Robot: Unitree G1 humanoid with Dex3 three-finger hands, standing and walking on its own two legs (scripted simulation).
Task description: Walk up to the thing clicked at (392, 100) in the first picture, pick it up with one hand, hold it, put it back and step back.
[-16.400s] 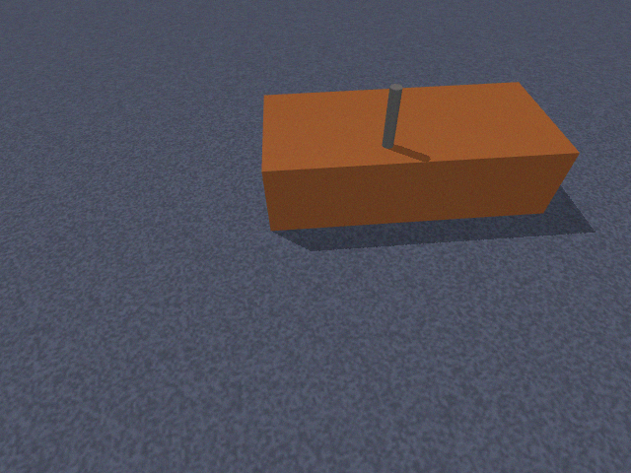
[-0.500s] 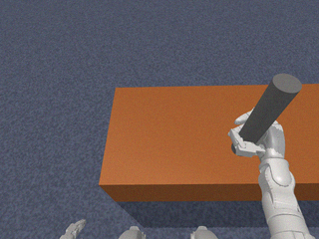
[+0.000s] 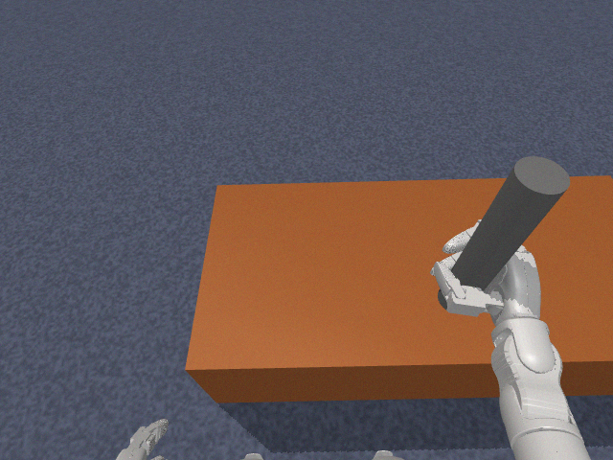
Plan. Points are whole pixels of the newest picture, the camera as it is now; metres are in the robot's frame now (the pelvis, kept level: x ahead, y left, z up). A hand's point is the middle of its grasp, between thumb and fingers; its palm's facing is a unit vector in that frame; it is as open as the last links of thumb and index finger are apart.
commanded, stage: hold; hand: right
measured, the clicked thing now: (487, 251) +0.34 -0.18 +0.11
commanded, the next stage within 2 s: none
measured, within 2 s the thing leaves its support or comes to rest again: neither
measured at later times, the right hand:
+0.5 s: hand (461, 278) +0.33 -0.17 +0.06, palm faces +0.08 +1.00 +0.01, open 5.8 cm
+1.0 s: hand (463, 275) +0.33 -0.17 +0.07, palm faces +0.09 +1.00 +0.01, open 5.8 cm
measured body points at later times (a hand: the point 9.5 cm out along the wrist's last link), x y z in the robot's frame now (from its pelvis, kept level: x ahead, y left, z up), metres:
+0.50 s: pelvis +0.00 +0.00 +0.01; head +0.05 -0.01 +0.45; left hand +0.14 +0.24 -0.10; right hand +0.32 -0.22 +0.06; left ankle +0.01 +0.14 -0.69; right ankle +0.01 -0.13 -0.69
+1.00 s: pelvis +0.00 +0.00 +0.01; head +0.05 +0.00 +0.46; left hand +0.14 +0.25 -0.10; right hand +0.32 -0.22 +0.07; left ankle +0.01 +0.14 -0.69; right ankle +0.01 -0.13 -0.69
